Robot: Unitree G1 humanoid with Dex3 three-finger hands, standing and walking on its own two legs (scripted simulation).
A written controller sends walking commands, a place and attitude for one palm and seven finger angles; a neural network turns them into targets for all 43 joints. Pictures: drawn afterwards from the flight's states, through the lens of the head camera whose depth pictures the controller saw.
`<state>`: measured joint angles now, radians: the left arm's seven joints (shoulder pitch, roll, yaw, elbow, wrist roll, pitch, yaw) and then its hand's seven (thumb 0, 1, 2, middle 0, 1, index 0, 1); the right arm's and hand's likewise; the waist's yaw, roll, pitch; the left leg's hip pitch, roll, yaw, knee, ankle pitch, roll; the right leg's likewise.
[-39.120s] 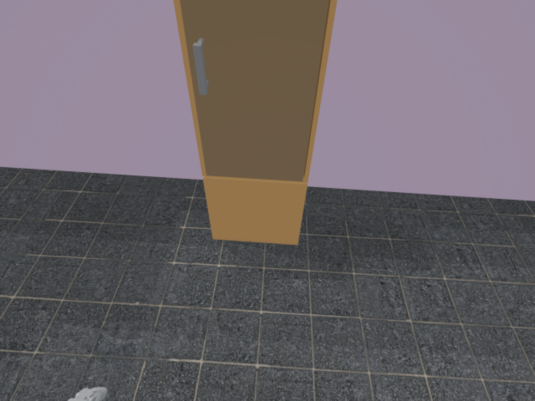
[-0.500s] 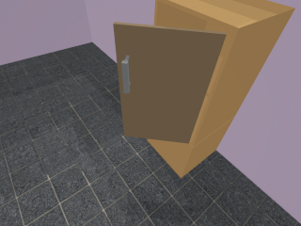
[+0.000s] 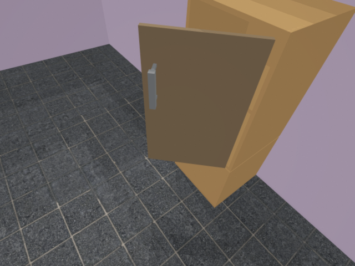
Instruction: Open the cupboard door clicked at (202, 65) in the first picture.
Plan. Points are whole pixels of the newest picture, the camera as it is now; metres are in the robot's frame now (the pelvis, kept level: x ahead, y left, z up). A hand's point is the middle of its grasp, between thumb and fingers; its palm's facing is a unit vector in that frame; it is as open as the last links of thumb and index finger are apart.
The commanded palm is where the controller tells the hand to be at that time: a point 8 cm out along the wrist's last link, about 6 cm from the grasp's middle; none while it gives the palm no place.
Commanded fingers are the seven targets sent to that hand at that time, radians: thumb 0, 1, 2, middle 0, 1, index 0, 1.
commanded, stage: look again from close up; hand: left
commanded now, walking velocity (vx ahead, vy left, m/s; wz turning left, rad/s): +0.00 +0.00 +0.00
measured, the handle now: (153, 86) +0.60 +0.12 +0.08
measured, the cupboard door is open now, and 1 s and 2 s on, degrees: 46 46 46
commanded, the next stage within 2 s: shuffle to correct the standing spot in 0.42 s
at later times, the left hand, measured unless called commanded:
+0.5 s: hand out of the picture +0.00 +0.14 -0.18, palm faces +0.01 -0.99 -0.14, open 7.4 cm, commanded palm none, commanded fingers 0.00 0.90 0.90 -0.20 -0.30 -0.20 -0.30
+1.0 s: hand out of the picture +0.01 +0.10 -0.18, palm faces +0.03 -0.99 -0.14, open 7.4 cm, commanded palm none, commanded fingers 0.00 0.90 0.90 -0.20 -0.30 -0.20 -0.30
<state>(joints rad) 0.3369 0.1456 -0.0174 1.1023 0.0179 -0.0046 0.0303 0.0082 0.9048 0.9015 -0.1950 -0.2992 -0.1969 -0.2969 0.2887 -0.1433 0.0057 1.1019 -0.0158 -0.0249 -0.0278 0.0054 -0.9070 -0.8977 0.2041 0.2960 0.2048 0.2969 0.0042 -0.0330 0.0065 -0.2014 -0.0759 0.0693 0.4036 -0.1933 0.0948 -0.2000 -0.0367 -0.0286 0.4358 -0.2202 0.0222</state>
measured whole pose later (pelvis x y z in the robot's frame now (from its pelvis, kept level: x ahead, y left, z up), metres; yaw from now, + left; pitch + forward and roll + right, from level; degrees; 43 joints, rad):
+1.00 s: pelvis +0.04 -0.04 +0.00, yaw -1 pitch +1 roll +1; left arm 0.37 0.10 -0.01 1.10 0.01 -0.02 0.04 0.01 0.90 0.90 -0.20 -0.30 -0.20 -0.30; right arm 0.30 -0.11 0.00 1.14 -0.01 -0.02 -0.05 0.01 -0.92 -0.90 0.20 0.30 0.20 0.30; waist 0.01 -0.03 0.02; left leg -0.18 -0.02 0.06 0.46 -0.29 0.03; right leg -0.18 0.01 -0.04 0.48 -0.31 -0.03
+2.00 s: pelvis -0.02 -0.01 +0.00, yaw +0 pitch -2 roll +0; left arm 0.27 0.27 -0.01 1.06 0.02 0.00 0.01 0.01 0.90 0.90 -0.20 -0.30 -0.20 -0.30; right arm 0.21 -0.27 -0.01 1.08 -0.02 0.00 0.00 0.01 -0.90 -0.90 0.20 0.30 0.21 0.30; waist 0.00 -0.02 0.02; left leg -0.21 -0.05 0.07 0.39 -0.16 0.08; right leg -0.20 -0.02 -0.04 0.41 -0.18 0.01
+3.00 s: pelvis +0.03 -0.05 -0.01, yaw -4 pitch -2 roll +1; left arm 0.32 0.16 0.02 1.08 0.02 0.00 0.02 0.01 0.90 0.90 -0.19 -0.30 -0.20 -0.30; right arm 0.36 -0.13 -0.02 1.19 -0.01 0.00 -0.04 0.00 -0.90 -0.90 0.20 0.30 0.21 0.30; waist -0.01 -0.05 0.04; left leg -0.14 0.00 0.10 0.48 -0.30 0.02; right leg -0.25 -0.08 0.00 0.48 -0.16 0.03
